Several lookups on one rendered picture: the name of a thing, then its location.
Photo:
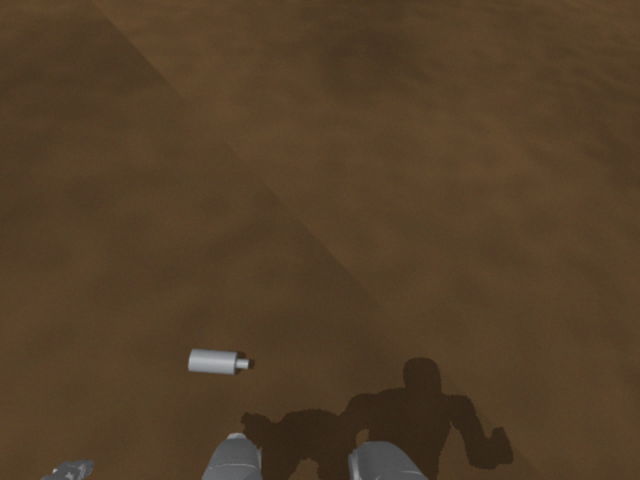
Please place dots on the bottle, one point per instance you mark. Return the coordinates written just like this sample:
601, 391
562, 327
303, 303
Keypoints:
215, 361

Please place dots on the left robot hand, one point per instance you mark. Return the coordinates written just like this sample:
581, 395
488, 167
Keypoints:
77, 470

